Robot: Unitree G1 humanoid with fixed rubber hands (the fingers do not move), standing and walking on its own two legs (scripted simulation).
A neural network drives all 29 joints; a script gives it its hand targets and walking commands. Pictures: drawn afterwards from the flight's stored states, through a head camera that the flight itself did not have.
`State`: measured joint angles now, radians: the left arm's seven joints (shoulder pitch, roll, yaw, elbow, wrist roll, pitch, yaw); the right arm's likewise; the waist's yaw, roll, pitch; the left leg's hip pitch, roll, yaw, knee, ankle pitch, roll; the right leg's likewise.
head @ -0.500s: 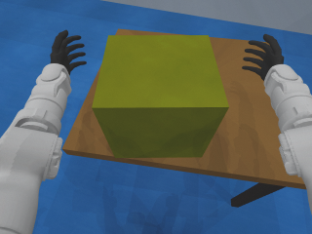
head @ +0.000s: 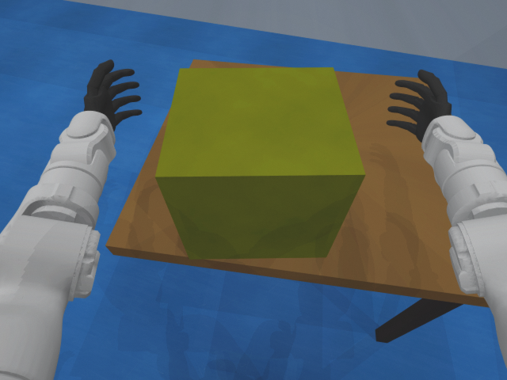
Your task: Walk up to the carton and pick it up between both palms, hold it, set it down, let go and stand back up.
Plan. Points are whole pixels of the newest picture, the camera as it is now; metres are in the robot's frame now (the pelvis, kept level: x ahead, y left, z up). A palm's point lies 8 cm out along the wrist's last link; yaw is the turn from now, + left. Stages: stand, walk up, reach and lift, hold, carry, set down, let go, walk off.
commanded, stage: set down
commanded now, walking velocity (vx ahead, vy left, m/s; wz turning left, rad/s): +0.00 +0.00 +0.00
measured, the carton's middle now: (257, 168) +0.50 +0.01 +0.00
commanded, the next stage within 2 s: none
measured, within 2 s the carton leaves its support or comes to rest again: neither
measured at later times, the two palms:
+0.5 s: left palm (114, 183) +0.39 +0.24 +0.08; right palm (422, 185) +0.40 -0.25 +0.08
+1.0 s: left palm (114, 229) +0.34 +0.25 +0.03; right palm (417, 231) +0.34 -0.25 +0.03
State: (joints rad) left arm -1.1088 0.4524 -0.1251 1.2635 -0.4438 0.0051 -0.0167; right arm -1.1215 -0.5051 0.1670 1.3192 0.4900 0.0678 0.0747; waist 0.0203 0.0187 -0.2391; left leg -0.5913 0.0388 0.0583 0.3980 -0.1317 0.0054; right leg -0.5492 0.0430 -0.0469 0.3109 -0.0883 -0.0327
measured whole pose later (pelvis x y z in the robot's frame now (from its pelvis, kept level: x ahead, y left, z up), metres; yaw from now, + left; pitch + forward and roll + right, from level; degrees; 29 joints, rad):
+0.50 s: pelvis +0.01 +0.00 +0.01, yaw +0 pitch +13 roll -1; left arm -0.64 0.36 0.00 0.99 -0.33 -0.11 -0.03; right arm -0.68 -0.41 0.09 1.04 0.41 -0.07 0.03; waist 0.01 0.03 -0.20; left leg -0.46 0.04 0.06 0.37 -0.14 0.00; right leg -0.42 0.05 -0.05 0.29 -0.10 -0.04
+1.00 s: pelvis +0.01 +0.00 +0.01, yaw +0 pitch +10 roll -1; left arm -0.40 0.33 0.00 0.96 -0.31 -0.29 -0.03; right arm -0.43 -0.34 0.09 0.97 0.37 -0.23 0.03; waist -0.01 0.02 -0.15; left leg -0.39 0.04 0.06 0.39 -0.17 0.00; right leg -0.36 0.04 -0.05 0.33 -0.14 -0.04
